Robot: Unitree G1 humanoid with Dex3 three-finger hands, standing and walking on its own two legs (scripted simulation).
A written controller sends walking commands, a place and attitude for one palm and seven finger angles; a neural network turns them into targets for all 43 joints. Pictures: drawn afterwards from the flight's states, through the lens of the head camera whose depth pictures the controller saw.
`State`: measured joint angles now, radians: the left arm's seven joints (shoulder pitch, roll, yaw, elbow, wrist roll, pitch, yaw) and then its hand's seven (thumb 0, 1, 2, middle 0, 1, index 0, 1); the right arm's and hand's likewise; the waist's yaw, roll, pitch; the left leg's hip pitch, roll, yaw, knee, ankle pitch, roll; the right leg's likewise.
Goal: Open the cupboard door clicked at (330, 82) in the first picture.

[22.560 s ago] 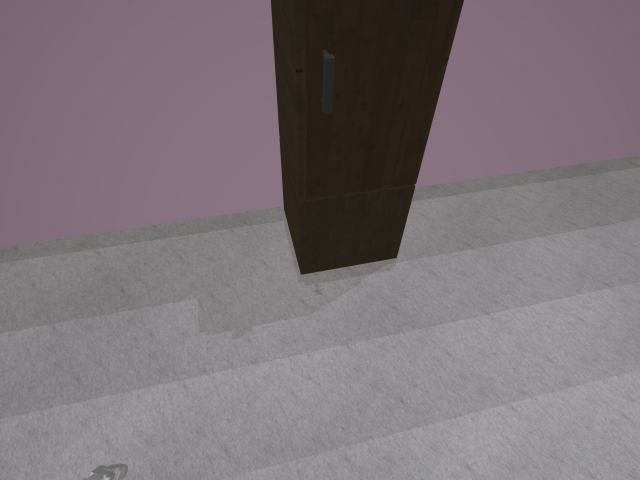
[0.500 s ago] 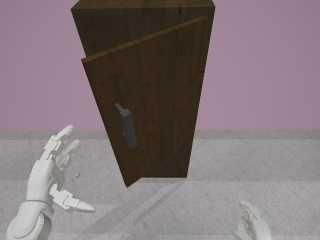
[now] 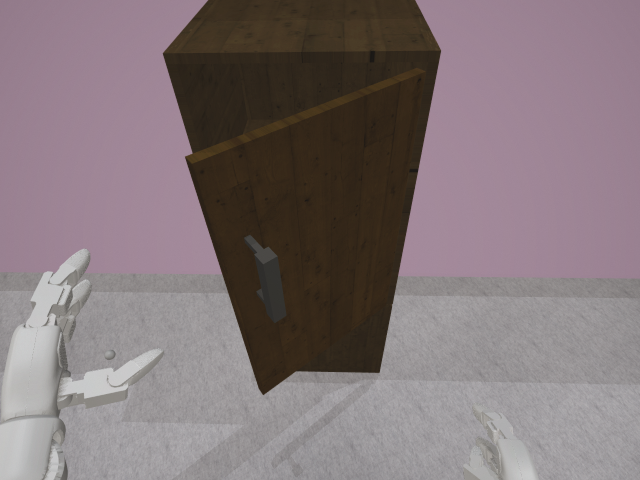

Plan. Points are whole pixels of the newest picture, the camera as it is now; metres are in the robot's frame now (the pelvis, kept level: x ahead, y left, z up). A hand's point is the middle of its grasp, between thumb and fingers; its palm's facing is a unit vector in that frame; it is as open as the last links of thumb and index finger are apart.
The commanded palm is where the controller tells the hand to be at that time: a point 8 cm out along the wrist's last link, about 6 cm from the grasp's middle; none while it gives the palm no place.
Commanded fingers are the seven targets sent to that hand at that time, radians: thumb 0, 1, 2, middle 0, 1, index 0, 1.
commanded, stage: draw the hand back to the body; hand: left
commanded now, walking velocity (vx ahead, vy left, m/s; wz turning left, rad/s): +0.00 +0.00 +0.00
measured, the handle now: (264, 279) +0.37 +0.13 +0.04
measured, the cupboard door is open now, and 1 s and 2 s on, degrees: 40 40 40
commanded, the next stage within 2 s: step back with the hand held close in 0.66 s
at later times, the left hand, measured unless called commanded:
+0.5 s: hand (82, 345) +0.19 +0.26 +0.15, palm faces +0.46 -0.80 -0.38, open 7.6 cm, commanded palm +0.14 +0.29 +0.17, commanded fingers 0.00 0.90 0.90 -0.20 -0.30 -0.20 -0.30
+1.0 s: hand (82, 349) +0.18 +0.25 +0.16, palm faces +0.36 -0.80 -0.48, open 7.4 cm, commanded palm +0.13 +0.29 +0.18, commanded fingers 0.00 0.90 0.90 -0.20 -0.30 -0.20 -0.30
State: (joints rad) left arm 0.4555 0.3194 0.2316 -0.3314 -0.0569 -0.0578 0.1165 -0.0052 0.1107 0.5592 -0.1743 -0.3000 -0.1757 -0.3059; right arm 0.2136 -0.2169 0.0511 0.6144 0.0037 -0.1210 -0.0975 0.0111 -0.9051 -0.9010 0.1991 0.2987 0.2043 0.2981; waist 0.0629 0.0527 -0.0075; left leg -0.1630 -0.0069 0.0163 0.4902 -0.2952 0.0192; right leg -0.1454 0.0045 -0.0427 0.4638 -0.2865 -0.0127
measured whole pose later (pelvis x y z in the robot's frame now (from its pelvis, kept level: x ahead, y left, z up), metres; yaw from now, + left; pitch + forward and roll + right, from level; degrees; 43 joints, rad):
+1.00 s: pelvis -0.02 +0.00 +0.01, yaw -2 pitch +0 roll -1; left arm 0.52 0.37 0.37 -0.41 -0.05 -0.16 0.10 0.01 0.89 0.90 -0.20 -0.30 -0.21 -0.31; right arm 0.16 -0.24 0.00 0.60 0.00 -0.05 -0.08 0.01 -0.91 -0.90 0.20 0.30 0.20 0.30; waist 0.03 0.07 0.02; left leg -0.20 0.03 0.05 0.42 -0.22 0.01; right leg -0.17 0.04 -0.01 0.35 -0.17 -0.02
